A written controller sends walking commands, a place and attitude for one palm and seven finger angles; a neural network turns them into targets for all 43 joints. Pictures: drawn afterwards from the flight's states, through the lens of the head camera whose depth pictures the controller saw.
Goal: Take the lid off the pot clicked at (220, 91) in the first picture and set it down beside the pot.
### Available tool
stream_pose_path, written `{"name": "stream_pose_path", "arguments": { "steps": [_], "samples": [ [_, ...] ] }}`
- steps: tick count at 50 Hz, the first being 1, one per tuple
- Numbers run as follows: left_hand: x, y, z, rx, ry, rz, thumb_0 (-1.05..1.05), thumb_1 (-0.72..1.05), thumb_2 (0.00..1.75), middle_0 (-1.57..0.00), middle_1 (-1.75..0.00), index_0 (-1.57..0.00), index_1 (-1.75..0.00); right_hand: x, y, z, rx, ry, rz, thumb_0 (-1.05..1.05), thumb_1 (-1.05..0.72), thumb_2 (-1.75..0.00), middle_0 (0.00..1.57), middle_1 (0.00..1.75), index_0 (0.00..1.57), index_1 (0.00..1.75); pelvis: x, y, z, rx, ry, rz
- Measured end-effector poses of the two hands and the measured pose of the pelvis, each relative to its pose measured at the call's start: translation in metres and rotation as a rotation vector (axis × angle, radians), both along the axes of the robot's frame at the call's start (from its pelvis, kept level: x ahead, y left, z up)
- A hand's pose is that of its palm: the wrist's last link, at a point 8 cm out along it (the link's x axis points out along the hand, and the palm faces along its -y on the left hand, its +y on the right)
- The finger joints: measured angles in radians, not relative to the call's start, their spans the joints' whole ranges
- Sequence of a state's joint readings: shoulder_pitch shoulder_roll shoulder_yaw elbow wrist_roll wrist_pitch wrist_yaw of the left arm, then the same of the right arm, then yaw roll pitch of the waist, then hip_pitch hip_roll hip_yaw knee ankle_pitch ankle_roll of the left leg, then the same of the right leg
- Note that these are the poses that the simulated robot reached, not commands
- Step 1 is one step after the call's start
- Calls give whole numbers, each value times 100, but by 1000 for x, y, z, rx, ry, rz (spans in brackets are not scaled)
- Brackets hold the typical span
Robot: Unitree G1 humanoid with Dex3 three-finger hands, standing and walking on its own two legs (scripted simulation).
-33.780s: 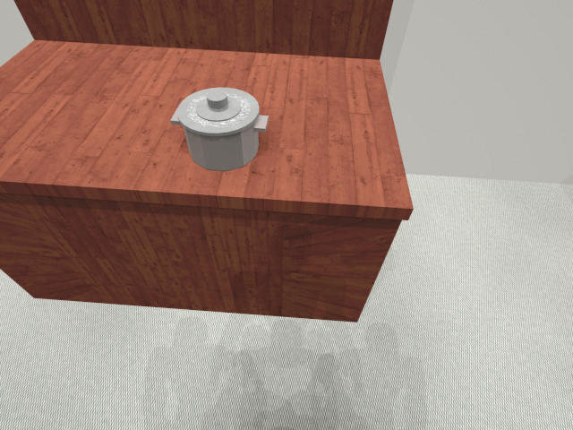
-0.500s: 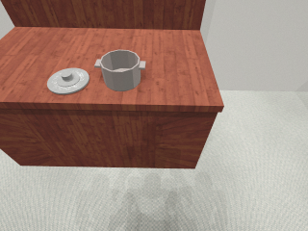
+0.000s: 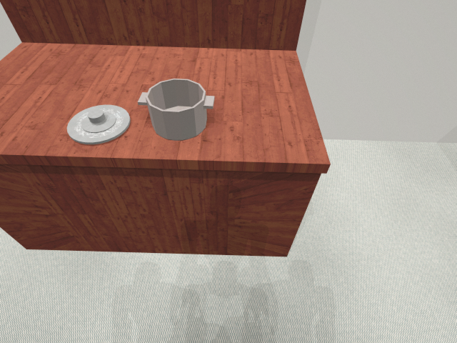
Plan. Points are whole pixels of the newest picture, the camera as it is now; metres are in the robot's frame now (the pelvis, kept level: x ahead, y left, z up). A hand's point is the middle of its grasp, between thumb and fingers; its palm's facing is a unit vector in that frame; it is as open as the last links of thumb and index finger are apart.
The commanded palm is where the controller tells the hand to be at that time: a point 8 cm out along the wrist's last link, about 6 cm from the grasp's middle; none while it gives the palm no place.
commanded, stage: let the arm hang, fingers relaxed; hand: left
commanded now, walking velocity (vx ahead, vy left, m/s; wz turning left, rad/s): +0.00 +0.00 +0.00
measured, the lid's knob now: (96, 116) +0.73 +0.43 -0.05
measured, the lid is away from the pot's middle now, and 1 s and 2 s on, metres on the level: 0.25 0.25 0.25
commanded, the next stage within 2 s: look to check the result in 0.96 s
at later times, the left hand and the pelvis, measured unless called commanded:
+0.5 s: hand out of the picture +0.01 +0.17 -0.18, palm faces +0.03 -0.98 -0.18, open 7.4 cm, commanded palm none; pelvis +0.02 +0.01 +0.00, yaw +0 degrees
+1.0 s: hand out of the picture +0.00 +0.18 -0.18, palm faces +0.03 -0.98 -0.17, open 7.4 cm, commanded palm none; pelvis +0.02 +0.02 +0.00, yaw +0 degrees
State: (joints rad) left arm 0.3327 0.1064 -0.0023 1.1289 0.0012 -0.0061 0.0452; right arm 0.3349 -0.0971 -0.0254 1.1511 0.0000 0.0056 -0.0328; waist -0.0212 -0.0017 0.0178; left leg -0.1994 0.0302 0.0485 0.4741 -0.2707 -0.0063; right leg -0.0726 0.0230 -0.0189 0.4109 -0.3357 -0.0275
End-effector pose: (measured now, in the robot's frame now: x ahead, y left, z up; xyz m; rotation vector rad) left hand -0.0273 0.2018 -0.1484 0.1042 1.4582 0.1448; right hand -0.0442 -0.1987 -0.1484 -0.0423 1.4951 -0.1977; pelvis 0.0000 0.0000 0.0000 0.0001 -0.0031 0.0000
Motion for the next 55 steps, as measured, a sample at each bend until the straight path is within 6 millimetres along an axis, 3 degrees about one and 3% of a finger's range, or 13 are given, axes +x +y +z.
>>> {"name": "stream_pose_path", "arguments": {
  "steps": [7,19,33,55],
  "samples": [
    [9,0,-2,-4,-13,8,0,91,90,-20,-30,-20,-30,18,1,-1,-11,-31,7,1,-91,-90,20,30,19,30,8,2,-1,1,2,-1],
    [25,12,-3,12,-30,-2,0,91,90,-20,-30,-20,-30,33,-2,1,-37,-50,5,1,-91,-90,20,30,19,30,17,7,-2,2,6,-5],
    [33,22,-2,21,-35,-9,0,91,90,-20,-30,-20,-30,33,6,1,-31,-39,4,1,-91,-90,20,30,19,30,21,13,-1,3,6,-5],
    [22,23,-1,14,-22,-5,0,91,90,-20,-30,-20,-30,28,13,0,-22,-38,6,1,-91,-90,20,30,19,30,17,18,-1,5,0,-3]
  ]
}}
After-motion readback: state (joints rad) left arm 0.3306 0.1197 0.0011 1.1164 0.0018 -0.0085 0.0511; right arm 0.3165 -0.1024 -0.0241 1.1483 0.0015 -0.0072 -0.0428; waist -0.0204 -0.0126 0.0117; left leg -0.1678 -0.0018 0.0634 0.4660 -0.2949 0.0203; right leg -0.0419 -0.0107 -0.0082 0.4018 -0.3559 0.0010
